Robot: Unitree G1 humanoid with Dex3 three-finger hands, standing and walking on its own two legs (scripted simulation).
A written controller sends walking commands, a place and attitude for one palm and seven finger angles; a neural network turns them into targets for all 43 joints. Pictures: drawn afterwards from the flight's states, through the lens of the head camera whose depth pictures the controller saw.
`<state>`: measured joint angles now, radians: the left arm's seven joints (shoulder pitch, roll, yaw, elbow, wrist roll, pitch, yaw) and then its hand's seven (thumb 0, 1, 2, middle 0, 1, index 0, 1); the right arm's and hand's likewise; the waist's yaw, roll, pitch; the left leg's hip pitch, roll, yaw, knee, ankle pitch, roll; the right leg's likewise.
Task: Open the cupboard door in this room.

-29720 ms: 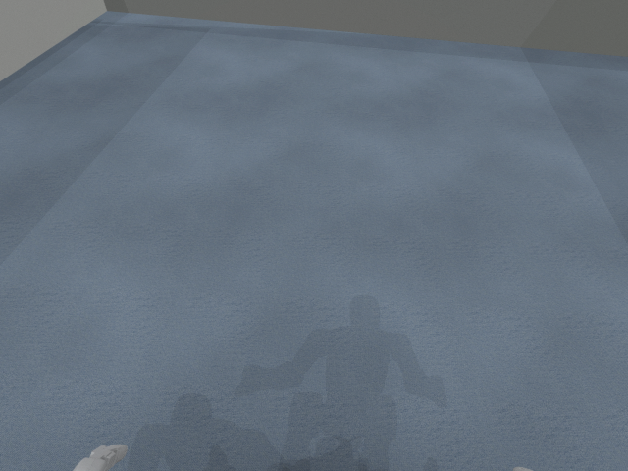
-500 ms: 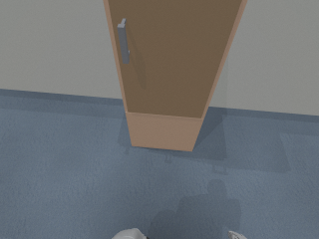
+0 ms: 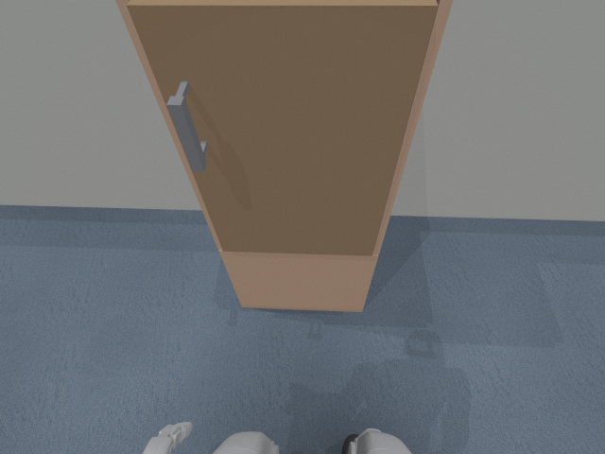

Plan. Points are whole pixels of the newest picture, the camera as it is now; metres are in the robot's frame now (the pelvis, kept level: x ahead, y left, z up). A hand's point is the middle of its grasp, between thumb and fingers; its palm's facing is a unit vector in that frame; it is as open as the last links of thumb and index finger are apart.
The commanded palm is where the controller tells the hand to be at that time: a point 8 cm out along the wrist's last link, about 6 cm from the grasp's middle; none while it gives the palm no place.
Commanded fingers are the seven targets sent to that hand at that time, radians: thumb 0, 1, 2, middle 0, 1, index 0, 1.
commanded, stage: come to a stop and stand still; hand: left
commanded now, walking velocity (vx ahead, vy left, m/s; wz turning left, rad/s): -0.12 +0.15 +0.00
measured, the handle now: (191, 128) +0.56 +0.19 +0.09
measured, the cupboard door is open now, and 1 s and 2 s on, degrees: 0 0 0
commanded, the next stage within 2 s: look again from close up in 0.60 s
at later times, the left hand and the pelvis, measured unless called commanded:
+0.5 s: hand out of the picture -0.01 +0.28 -0.16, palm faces +0.02 -0.96 -0.27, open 7.4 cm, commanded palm none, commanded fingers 0.00 0.90 0.90 -0.20 -0.30 -0.20 -0.30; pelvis -0.03 +0.06 +0.00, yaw -2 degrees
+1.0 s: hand out of the picture -0.03 +0.23 -0.16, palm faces +0.02 -0.98 -0.19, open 7.3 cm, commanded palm none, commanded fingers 0.00 0.90 0.90 -0.20 -0.30 -0.20 -0.30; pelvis -0.04 +0.06 +0.01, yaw -1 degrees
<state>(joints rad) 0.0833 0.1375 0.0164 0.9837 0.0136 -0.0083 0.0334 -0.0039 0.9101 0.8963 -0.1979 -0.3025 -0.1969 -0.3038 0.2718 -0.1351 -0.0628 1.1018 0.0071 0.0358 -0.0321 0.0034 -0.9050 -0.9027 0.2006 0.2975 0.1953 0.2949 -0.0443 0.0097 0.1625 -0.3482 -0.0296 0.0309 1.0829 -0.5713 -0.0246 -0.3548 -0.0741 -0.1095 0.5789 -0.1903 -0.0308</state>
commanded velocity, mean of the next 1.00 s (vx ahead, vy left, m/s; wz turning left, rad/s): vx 0.04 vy -0.05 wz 0.00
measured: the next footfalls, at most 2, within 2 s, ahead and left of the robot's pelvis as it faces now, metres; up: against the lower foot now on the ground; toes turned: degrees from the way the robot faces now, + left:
left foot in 0.26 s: +0.00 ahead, +0.18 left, +0.00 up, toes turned +2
right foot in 0.46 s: +0.04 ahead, -0.04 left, +0.00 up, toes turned -7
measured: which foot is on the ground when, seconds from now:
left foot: up 0.00-0.24, down 0.26-1.00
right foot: down 0.00-0.28, up 0.30-0.44, down 0.46-1.00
